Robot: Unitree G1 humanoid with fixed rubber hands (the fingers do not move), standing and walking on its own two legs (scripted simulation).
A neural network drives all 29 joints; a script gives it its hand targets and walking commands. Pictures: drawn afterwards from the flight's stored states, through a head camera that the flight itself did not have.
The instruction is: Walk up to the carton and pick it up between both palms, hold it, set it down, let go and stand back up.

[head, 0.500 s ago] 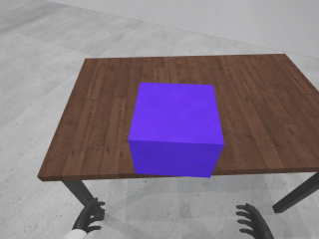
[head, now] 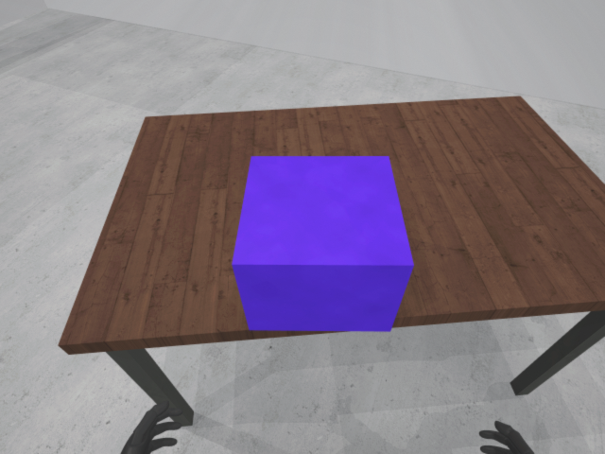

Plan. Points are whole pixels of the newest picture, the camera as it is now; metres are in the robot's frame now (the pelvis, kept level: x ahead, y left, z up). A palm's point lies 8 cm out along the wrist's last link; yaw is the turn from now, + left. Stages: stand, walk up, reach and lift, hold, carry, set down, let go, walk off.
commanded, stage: stand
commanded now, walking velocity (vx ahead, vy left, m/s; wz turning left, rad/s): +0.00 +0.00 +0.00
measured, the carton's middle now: (319, 242) +0.46 +0.01 -0.02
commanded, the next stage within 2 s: none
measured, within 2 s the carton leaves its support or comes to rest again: neither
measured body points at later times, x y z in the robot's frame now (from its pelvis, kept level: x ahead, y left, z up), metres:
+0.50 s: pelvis +0.00 +0.01 +0.00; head -0.01 +0.01 +0.45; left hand +0.12 +0.24 -0.11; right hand +0.04 -0.25 -0.13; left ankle -0.01 +0.12 -0.74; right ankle +0.01 -0.11 -0.74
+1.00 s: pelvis +0.00 +0.01 +0.00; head +0.00 +0.01 +0.45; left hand +0.11 +0.24 -0.13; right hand +0.01 -0.25 -0.14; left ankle -0.01 +0.12 -0.74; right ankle +0.01 -0.11 -0.74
